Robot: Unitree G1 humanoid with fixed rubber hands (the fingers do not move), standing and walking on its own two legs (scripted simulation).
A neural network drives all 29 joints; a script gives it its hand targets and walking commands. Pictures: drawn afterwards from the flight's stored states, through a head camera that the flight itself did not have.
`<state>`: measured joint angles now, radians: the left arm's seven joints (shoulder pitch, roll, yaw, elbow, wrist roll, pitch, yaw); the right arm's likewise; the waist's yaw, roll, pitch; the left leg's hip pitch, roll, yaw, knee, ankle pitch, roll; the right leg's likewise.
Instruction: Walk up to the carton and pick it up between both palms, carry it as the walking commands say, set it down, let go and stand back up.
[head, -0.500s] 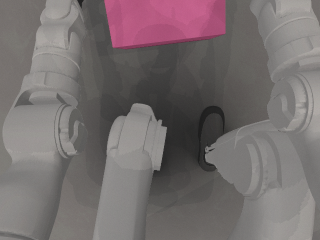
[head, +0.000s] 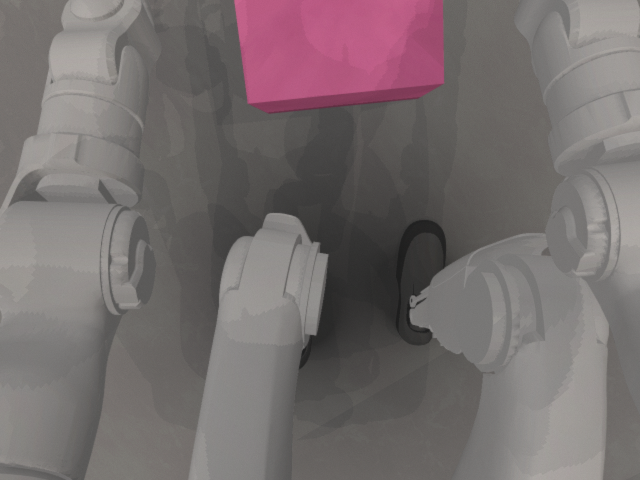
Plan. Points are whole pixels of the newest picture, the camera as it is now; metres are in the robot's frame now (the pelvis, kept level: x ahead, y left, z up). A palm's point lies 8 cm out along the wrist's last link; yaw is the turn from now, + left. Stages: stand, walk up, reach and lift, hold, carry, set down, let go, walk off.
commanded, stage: set down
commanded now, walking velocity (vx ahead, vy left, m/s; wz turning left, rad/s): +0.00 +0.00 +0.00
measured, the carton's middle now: out of the picture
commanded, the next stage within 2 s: let go in 1.26 s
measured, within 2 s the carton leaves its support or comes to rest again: neither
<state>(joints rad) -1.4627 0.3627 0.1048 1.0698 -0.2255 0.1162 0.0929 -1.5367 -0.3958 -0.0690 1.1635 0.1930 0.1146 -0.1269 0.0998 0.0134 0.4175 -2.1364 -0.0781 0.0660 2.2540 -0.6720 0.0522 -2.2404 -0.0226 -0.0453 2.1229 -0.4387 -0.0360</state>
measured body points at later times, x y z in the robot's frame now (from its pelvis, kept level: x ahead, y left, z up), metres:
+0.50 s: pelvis +0.02 +0.00 +0.10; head +0.35 +0.01 +0.40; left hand +0.55 +0.24 +0.00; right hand +0.60 -0.14 -0.01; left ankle +0.09 +0.09 -0.34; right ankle +0.15 -0.11 -0.34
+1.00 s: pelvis +0.04 -0.01 +0.24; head +0.35 -0.01 +0.56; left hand +0.55 +0.25 +0.15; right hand +0.60 -0.14 +0.14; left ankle +0.09 +0.09 -0.34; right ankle +0.15 -0.11 -0.34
